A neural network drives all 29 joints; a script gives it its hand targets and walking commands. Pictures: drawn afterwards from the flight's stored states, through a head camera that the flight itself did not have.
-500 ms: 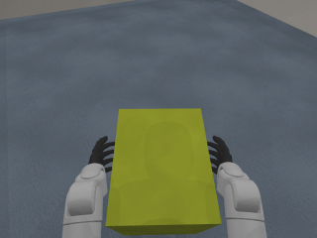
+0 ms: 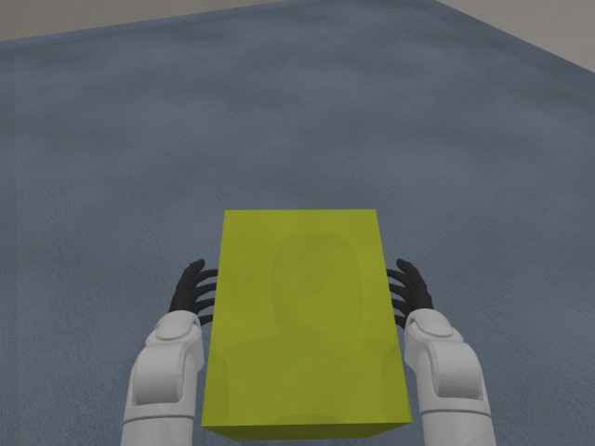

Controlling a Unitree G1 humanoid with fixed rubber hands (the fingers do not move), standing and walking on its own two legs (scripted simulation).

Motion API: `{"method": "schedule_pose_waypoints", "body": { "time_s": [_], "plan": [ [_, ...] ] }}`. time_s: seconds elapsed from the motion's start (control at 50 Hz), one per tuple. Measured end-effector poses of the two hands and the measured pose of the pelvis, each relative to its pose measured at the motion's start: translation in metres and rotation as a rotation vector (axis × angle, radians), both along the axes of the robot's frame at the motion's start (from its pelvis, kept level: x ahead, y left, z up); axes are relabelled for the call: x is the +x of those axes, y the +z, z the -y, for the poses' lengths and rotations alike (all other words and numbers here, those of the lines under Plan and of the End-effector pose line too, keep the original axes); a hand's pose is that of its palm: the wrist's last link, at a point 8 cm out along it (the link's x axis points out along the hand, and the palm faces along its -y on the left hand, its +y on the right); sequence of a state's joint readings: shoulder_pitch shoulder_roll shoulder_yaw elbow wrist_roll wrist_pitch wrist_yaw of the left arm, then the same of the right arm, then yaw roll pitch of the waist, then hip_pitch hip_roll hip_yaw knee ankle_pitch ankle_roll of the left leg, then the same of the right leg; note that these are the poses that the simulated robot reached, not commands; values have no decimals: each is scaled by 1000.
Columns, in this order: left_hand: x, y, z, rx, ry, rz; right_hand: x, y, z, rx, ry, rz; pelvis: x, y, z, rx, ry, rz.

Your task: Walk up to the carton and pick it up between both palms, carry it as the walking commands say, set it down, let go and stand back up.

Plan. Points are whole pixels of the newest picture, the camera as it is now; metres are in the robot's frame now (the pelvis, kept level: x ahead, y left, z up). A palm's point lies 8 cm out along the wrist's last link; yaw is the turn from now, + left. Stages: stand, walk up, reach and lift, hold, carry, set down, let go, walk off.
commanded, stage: carry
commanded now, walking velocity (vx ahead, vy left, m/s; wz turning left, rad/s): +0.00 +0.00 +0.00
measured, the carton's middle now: (300, 332) +0.28 +0.00 -0.05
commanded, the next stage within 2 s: hold in 0.30 s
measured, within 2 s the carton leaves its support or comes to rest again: neither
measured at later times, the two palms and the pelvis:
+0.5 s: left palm (193, 336) +0.24 +0.14 +0.03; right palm (430, 338) +0.24 -0.16 +0.03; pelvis -0.01 -0.01 +0.01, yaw -1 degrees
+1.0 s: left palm (204, 312) +0.28 +0.13 +0.02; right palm (423, 313) +0.28 -0.17 +0.02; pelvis -0.03 -0.02 +0.00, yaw -3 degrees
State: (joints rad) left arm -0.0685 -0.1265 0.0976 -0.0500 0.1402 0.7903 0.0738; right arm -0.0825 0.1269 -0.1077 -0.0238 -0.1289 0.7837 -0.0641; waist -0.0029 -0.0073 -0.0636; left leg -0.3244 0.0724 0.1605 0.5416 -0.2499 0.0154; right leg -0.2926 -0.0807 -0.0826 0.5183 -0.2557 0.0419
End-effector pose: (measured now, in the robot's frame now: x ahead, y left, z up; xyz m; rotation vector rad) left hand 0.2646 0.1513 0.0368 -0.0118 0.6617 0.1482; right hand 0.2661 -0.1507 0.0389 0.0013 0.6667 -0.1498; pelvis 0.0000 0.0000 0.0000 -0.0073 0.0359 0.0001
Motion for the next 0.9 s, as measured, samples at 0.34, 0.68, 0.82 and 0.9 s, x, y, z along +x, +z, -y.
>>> {"method": "schedule_pose_waypoints", "body": {
  "time_s": [0.34, 0.68, 0.82, 0.9],
  "plan": [
    [-3, -6, 5, 23, -17, -10, -4, -5, 5, -23, 13, -10, -4, 4, 4, 4, -9, 36],
    [-19, 3, 14, 19, -27, -8, -23, 3, 14, -41, 19, -9, -33, 7, 12, 10, -49, 161],
    [-1, 6, 14, 5, 6, -13, -1, 3, 13, -14, 18, -13, -39, 0, 18, 13, -31, 177],
    [10, 1, 17, 18, -10, -32, 7, -3, 16, -19, 16, -31, -35, -1, 20, 11, -35, 162]
  ]
}}
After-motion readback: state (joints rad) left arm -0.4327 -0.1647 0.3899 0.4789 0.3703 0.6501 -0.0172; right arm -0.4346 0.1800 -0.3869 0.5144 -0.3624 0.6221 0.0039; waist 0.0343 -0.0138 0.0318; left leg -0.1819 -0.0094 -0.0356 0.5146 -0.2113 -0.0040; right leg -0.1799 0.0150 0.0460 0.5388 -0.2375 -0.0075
